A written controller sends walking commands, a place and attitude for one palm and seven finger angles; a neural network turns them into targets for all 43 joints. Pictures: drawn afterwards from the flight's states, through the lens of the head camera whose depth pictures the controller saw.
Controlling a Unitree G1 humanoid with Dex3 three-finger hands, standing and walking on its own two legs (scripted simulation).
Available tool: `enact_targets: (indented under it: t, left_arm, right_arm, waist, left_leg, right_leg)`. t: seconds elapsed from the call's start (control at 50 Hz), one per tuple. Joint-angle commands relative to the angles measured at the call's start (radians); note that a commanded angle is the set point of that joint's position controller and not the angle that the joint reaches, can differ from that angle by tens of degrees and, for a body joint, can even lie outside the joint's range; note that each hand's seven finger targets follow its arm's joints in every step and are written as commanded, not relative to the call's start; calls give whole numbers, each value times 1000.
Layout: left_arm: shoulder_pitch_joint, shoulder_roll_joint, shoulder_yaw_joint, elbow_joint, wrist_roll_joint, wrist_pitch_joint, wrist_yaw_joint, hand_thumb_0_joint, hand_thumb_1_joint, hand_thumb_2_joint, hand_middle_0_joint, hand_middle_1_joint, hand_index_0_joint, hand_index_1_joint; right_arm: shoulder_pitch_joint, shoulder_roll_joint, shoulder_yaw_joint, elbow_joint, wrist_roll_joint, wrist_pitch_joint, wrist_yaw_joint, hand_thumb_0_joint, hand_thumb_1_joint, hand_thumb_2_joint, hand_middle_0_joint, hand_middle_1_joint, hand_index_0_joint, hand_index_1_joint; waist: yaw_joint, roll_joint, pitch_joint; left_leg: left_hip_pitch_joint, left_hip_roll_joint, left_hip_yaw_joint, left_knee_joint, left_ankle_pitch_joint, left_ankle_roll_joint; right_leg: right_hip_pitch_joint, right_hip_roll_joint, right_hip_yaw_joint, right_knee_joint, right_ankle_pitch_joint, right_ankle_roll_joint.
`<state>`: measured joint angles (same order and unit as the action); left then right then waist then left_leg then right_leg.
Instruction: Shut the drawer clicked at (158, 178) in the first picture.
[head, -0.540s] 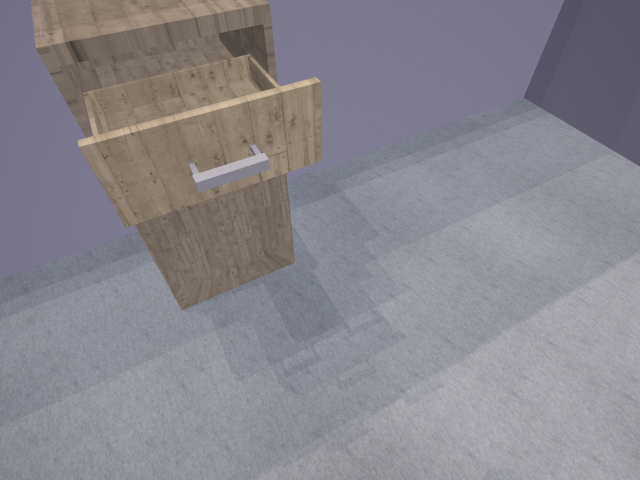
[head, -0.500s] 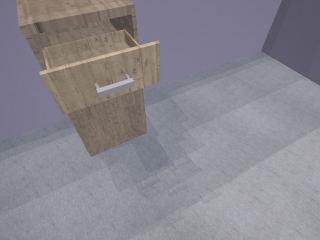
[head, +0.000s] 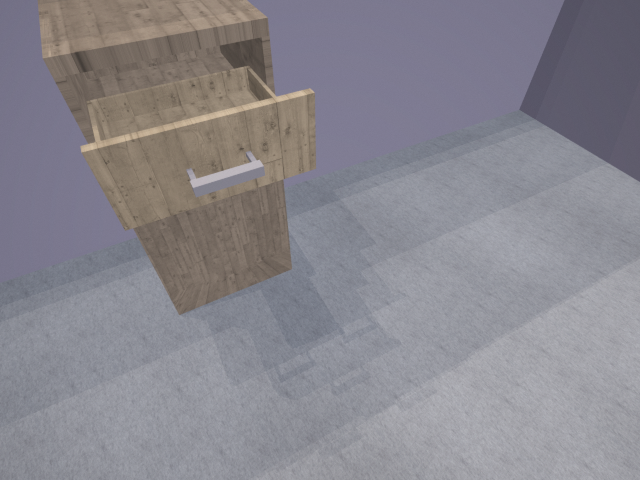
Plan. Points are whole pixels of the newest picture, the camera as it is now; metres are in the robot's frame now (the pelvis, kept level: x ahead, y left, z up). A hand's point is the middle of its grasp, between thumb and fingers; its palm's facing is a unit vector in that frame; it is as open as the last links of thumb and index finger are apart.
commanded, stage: stand and wait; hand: left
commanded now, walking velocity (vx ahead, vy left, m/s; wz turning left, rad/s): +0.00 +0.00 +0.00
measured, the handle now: (224, 171) +0.62 +0.22 +0.03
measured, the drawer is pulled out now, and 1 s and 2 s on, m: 0.28 0.28 0.28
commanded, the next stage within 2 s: look at it before walking up in 0.32 s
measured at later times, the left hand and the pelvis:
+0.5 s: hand out of the picture +0.03 +0.20 -0.17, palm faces -0.01 -0.97 -0.24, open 7.3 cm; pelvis -0.01 +0.00 +0.00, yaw +0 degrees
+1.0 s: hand out of the picture -0.03 +0.18 -0.18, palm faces +0.01 -0.98 -0.18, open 7.3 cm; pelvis -0.02 +0.01 +0.00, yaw +0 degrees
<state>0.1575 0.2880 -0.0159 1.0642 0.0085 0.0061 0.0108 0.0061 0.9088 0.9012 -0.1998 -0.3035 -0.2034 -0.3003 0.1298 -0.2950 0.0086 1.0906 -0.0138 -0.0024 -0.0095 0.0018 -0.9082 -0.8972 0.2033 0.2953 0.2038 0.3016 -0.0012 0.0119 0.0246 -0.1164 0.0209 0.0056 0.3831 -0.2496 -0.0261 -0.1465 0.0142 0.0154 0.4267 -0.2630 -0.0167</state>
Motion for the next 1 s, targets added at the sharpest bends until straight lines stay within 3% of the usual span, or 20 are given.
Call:
enact_targets:
  t: [0.0,0.32,0.4,0.92,0.98]
  left_arm:
    - [-23,178,41,-48,0,-28,14,0,900,900,-200,-300,-200,-300]
    - [36,122,36,-9,-1,-29,18,0,900,900,-200,-300,-200,-300]
    - [55,93,31,-1,-2,-25,20,0,900,900,-200,-300,-200,-300]
    - [177,-17,20,34,1,-22,28,0,900,900,-200,-300,-200,-300]
    - [187,-26,22,35,2,-23,29,0,900,900,-200,-300,-200,-300]
  right_arm:
    - [-18,-153,-31,-44,0,-21,-16,0,-900,-900,200,300,200,300]
    - [53,-90,-24,8,1,-19,-19,0,-900,-900,200,300,200,300]
    - [73,-65,-21,16,1,-19,-21,0,-900,-900,200,300,200,300]
    - [180,37,-22,45,6,-20,-27,0,-900,-900,200,300,200,300]
    - [194,44,-23,47,7,-21,-27,0,-900,-900,200,300,200,300]
  waist:
    - [2,-32,-71]
    - [2,-34,-22]
    - [2,-5,-11]
    - [5,-19,53]
    - [3,-20,34]
  left_leg:
    - [30,90,-56,-39,233,40]
    - [-2,83,-54,-51,170,34]
    - [-7,85,-54,-54,166,33]
    - [-50,74,-61,-57,105,45]
    - [-49,73,-61,-51,108,46]
  right_leg:
    - [9,-122,94,-70,310,-14]
    - [-15,-118,97,-106,225,-13]
    - [-28,-112,96,-104,199,-11]
    - [-84,-96,87,-106,92,-4]
    - [-75,-97,84,-103,93,-4]
